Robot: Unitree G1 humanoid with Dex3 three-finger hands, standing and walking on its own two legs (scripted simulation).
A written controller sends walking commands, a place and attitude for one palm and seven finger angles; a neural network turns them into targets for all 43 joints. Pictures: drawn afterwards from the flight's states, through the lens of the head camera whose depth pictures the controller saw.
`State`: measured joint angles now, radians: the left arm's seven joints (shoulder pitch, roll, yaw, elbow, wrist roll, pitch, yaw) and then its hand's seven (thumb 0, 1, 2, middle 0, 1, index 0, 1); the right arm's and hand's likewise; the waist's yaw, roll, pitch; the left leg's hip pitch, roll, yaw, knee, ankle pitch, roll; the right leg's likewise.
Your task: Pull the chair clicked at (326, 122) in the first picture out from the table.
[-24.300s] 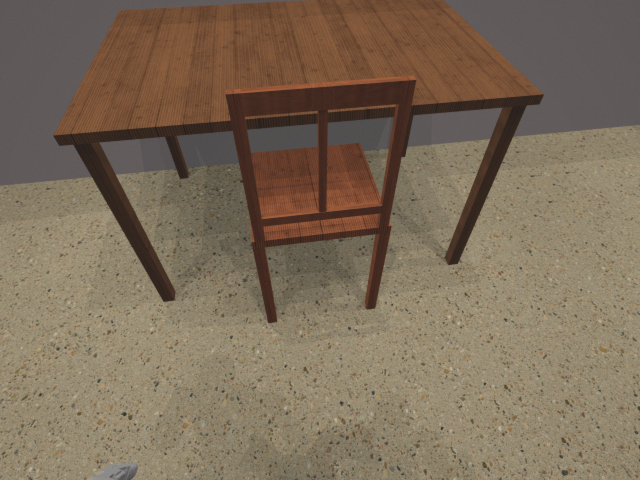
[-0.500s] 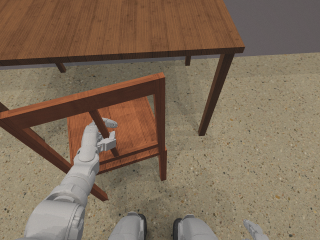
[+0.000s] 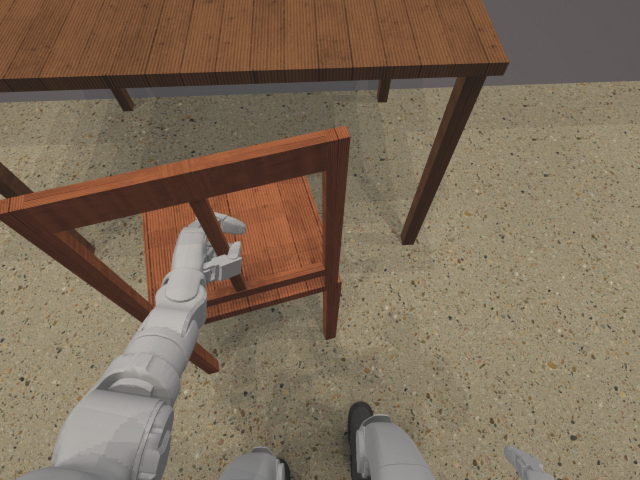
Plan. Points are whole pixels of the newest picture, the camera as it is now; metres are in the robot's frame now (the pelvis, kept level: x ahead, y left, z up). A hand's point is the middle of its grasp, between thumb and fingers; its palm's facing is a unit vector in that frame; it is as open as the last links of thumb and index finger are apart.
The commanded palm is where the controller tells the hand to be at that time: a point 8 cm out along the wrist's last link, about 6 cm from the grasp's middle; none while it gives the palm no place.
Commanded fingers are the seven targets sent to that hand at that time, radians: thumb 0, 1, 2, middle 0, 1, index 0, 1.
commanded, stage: step backward, pulling the chair out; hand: left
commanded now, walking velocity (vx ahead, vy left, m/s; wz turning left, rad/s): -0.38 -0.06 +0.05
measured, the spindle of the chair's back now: (223, 251) +0.43 +0.14 -0.07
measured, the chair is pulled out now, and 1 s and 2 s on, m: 0.22 0.23 0.25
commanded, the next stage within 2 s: stop walking, hand still on the chair in 1.64 s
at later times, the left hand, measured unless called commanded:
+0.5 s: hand (233, 270) +0.39 +0.12 -0.05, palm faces +0.03 -0.97 -0.23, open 5.2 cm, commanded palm +0.38 +0.17 -0.04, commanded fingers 0.00 0.90 0.90 -0.50 -1.45 -0.50 -1.45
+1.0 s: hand (233, 270) +0.39 +0.12 -0.05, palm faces +0.03 -0.97 -0.24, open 5.2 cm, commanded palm +0.39 +0.17 -0.04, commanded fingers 0.00 0.90 0.90 -0.50 -1.45 -0.50 -1.45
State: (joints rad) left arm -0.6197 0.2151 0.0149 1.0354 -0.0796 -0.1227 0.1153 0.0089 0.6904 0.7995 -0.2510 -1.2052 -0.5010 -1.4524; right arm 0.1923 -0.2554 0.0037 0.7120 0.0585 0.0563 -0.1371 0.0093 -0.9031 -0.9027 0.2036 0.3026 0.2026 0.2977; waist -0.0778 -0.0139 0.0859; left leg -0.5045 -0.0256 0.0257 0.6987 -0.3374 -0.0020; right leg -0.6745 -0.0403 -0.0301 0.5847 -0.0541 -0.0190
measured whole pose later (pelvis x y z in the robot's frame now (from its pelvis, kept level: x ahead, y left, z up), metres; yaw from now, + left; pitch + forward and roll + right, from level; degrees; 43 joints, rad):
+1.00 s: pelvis -0.01 -0.01 +0.00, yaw +1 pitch +10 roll +2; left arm -0.60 0.20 0.04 1.13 -0.06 -0.20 0.13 0.01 0.67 0.81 -0.30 -1.20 -0.50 -1.45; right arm 0.21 -0.27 0.01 0.74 0.08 0.05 -0.15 0.01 -0.90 -0.90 0.21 0.30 0.20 0.30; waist -0.08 0.00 0.02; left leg -0.55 -0.02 0.02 0.69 -0.31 -0.01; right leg -0.71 -0.04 -0.04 0.56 -0.03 -0.03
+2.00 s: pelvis +0.01 -0.01 +0.01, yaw -1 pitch +6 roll +2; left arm -0.45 0.19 0.01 0.95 -0.07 -0.11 0.13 0.03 0.69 0.78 -0.26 -1.21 -0.50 -1.45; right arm 0.26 -0.25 0.02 0.65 0.08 0.12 -0.16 0.01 -0.90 -0.90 0.20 0.30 0.20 0.30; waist -0.06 -0.01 0.04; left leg -0.41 -0.01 0.03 0.63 -0.33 -0.01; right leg -0.59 -0.02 -0.04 0.53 -0.05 -0.02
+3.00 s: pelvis +0.07 +0.01 +0.01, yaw +0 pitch +7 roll +0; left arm -0.13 0.14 -0.04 0.56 -0.01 0.08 0.10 0.03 0.29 0.60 -0.34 -1.32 -0.50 -1.45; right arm 0.23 -0.25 -0.01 0.63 0.05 0.04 -0.02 0.01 -0.90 -0.90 0.20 0.30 0.20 0.30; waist -0.05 0.02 -0.09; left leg -0.35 0.00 0.01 0.65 -0.43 0.01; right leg -0.55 -0.03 -0.06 0.61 -0.19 -0.01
